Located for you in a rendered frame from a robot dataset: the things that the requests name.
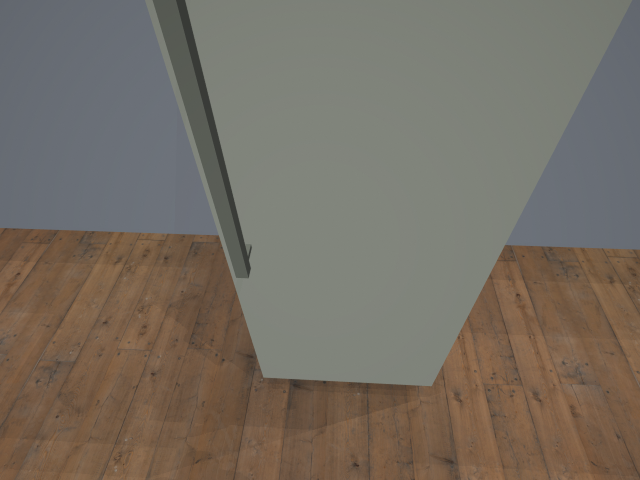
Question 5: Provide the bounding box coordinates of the fridge door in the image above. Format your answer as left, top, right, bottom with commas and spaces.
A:
145, 0, 632, 386

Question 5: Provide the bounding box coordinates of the handle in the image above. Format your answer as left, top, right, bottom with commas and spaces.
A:
153, 0, 252, 278

